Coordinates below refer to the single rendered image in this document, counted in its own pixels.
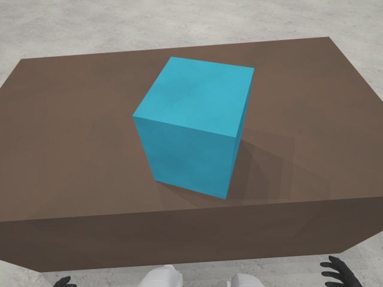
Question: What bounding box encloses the pedestal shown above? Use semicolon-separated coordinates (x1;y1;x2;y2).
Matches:
0;36;383;273

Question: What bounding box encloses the robot left thigh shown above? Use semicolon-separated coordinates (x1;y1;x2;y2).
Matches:
137;267;183;287

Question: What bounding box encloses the carton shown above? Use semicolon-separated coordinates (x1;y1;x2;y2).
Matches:
132;57;254;199

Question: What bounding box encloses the robot right thigh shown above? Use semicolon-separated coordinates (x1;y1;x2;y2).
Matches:
226;274;265;287

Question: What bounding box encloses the robot right hand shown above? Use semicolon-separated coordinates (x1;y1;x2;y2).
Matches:
320;255;362;287

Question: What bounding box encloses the robot thigh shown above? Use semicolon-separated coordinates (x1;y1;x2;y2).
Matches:
226;274;265;287
137;267;183;287

